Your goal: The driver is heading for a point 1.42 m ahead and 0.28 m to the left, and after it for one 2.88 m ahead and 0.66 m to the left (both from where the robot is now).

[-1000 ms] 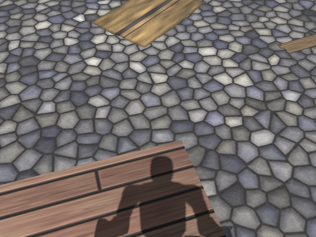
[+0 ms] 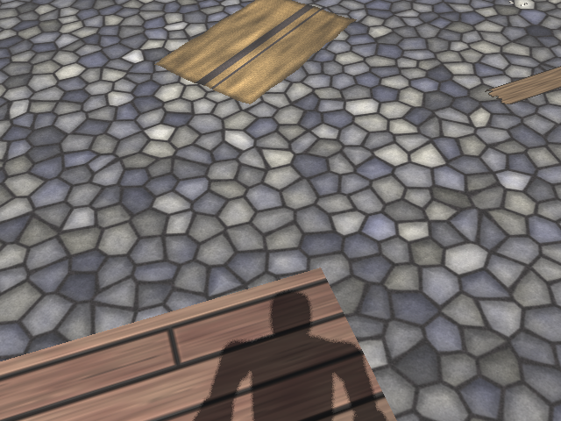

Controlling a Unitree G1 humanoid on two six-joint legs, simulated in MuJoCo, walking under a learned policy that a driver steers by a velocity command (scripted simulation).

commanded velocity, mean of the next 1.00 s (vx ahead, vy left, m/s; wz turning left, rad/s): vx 0.45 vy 0.00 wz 0.37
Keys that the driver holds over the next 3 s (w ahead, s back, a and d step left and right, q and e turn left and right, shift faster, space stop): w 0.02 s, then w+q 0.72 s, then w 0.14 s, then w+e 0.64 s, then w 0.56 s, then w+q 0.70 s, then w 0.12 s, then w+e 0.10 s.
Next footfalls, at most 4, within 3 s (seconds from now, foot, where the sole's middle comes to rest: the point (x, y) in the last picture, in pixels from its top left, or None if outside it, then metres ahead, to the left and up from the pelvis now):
0.12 right None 0.11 -0.15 -0.78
0.64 left None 0.42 0.12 -0.78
1.16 right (270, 330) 0.79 0.05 -0.78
1.66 left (184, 267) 1.01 0.30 -0.78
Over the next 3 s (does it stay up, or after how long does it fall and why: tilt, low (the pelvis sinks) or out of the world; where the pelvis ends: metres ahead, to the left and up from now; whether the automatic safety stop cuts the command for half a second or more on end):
stays up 1.54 0.31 0.01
